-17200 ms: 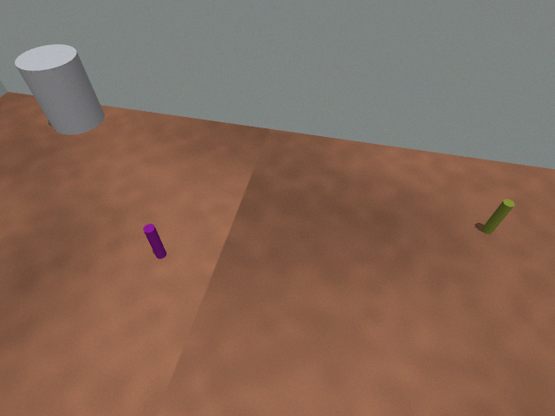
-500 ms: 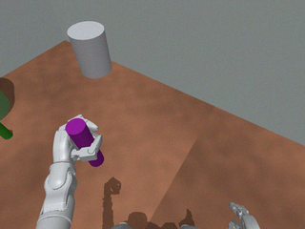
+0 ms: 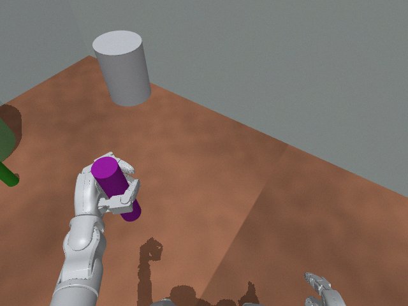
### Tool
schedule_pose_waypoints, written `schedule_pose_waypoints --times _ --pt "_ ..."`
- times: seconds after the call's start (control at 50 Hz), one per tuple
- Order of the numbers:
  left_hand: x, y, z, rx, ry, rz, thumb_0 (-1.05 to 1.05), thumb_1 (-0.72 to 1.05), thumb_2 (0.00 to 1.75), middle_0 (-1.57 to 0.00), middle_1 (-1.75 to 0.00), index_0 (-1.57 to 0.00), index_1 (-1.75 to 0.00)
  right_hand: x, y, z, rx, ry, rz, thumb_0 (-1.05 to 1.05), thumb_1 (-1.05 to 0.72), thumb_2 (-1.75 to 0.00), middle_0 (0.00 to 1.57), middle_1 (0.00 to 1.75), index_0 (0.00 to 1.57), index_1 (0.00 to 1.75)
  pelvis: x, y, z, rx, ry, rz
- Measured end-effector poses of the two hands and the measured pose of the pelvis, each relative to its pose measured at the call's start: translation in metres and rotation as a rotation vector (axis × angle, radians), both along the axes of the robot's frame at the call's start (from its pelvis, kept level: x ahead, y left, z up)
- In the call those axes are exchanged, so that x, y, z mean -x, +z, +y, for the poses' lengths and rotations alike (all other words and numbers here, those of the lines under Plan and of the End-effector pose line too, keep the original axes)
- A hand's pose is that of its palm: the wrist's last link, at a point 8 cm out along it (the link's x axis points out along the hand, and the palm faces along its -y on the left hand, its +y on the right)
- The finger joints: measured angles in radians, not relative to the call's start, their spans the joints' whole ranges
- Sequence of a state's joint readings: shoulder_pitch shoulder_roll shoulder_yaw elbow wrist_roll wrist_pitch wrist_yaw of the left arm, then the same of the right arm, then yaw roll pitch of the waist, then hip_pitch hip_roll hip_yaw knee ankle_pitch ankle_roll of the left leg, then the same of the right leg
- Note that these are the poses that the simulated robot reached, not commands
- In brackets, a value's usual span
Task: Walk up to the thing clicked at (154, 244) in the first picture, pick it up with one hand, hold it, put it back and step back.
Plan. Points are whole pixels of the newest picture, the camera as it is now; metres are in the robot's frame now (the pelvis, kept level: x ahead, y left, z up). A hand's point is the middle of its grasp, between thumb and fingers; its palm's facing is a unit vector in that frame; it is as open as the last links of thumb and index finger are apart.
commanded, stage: hold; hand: left
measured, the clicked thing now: (120, 193) +0.33 +0.18 +0.03
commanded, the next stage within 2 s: crouch in 1.58 s
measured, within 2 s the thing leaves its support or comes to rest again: neither
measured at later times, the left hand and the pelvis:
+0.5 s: hand (123, 187) +0.33 +0.17 +0.05, palm faces +0.08 -1.00 +0.00, open 5.8 cm; pelvis +0.00 +0.00 +0.00, yaw +0 degrees
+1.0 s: hand (121, 189) +0.32 +0.17 +0.05, palm faces +0.09 -1.00 +0.00, open 5.8 cm; pelvis +0.00 +0.00 +0.00, yaw +0 degrees
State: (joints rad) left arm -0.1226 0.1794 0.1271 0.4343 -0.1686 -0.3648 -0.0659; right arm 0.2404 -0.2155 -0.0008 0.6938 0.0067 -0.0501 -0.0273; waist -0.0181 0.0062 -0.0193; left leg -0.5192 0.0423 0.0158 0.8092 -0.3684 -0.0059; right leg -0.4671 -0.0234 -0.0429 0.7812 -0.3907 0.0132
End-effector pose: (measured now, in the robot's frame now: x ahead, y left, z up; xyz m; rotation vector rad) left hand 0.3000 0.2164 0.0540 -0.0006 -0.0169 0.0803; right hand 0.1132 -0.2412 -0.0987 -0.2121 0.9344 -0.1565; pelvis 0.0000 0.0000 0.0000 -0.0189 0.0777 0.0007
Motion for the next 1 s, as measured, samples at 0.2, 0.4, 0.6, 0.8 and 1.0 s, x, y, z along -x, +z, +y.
schedule_pose_waypoints --times 0.2,0.4,0.6,0.8,1.0 --pt "-0.0026 0.0002 -0.0003 -0.002 -0.008 0.006 0.02 0.05 1.19 -0.98 -1.14 -1.01 -1.14 -0.0015 0.0017 -0.0002 -0.005 -0.002 -0.011 0.01 -0.90 -0.90 0.20 0.30 0.20 0.30 0.0005 0.0003 0.0000 0.000 -0.002 0.000" --pt "-0.0007 -0.0013 -0.0007 0.002 0.001 0.006 0.02 0.05 1.19 -0.98 -1.14 -1.01 -1.14 -0.0035 0.0036 -0.0014 0.002 0.000 -0.011 0.01 -0.90 -0.90 0.20 0.30 0.20 0.30 0.0010 0.0013 -0.0005 0.000 0.001 -0.001" --pt "-0.0026 0.0006 0.0017 -0.006 -0.004 0.003 0.02 0.05 1.19 -0.99 -1.14 -1.01 -1.14 -0.0054 0.0035 -0.0004 0.001 0.005 -0.016 0.01 -0.90 -0.90 0.20 0.30 0.20 0.30 0.0002 0.0010 0.0001 0.001 0.003 0.000" --pt "-0.0038 -0.0005 0.0006 0.003 -0.007 0.004 0.02 0.05 1.19 -0.98 -1.14 -1.01 -1.14 -0.0070 0.0056 0.0010 -0.001 0.004 -0.032 0.01 -0.90 -0.90 0.20 0.30 0.20 0.30 0.0012 0.0007 0.0008 0.002 0.000 0.002" --pt "0.0029 -0.0019 0.0038 -0.003 0.005 0.003 0.02 0.05 1.19 -0.98 -1.14 -1.01 -1.14 -0.0055 0.0050 0.0016 0.001 0.008 -0.028 0.01 -0.90 -0.90 0.20 0.30 0.20 0.30 0.0028 0.0003 0.0013 0.002 0.002 -0.002"
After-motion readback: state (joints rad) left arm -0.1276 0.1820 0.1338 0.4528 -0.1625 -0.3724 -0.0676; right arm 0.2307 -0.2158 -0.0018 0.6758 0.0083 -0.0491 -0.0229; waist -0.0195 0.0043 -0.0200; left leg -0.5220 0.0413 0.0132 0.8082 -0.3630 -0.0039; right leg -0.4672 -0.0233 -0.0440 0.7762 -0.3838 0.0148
